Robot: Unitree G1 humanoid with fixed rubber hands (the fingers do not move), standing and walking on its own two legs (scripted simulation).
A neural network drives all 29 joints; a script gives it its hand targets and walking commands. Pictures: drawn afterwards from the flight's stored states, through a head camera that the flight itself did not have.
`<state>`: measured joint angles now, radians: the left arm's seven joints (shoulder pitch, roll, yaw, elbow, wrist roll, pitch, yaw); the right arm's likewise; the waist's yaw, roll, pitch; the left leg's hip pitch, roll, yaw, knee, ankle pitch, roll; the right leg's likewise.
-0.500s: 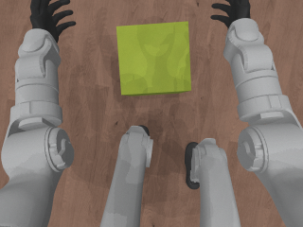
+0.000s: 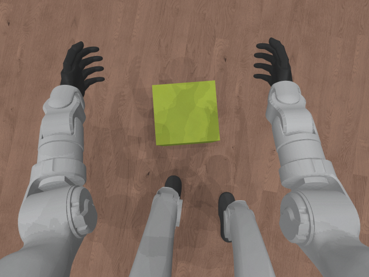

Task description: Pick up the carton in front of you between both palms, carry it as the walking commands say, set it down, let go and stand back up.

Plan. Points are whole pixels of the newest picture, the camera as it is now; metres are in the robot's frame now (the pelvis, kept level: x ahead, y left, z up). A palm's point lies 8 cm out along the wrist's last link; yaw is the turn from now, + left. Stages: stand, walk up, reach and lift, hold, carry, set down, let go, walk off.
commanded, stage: let go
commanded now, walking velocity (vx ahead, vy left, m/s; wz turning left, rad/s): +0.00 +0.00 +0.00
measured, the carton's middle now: (185, 117) +0.47 +0.09 -0.53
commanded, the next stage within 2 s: stand in 1.22 s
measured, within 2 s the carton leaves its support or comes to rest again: neither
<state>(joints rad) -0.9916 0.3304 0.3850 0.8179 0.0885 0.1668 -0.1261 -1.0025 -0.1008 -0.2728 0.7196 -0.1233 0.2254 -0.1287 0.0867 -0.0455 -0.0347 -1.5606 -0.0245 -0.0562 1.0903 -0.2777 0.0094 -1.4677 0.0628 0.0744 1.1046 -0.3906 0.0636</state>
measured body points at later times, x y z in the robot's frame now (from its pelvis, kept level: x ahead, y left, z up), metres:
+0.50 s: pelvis +0.06 -0.01 +0.10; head +0.21 +0.00 +0.52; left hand +0.30 +0.26 +0.00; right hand +0.36 -0.19 -0.01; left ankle +0.09 +0.11 -0.62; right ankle +0.05 -0.15 -0.62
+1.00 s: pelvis +0.09 -0.04 +0.12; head +0.11 -0.03 +0.57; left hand +0.25 +0.20 +0.05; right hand +0.27 -0.26 +0.05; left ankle +0.09 +0.11 -0.62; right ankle +0.05 -0.15 -0.62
